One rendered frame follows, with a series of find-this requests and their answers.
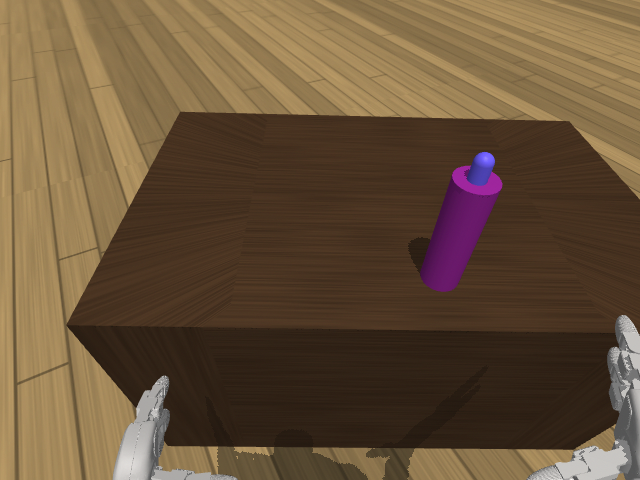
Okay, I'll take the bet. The left robot hand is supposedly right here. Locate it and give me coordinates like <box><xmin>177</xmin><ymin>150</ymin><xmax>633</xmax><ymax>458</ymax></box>
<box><xmin>112</xmin><ymin>375</ymin><xmax>238</xmax><ymax>480</ymax></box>

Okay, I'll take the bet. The right robot hand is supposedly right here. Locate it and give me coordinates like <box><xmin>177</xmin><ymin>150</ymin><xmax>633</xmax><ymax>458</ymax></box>
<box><xmin>526</xmin><ymin>315</ymin><xmax>640</xmax><ymax>480</ymax></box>

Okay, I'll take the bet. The bottle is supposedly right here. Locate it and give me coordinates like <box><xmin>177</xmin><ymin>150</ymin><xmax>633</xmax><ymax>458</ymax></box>
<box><xmin>420</xmin><ymin>152</ymin><xmax>502</xmax><ymax>292</ymax></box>

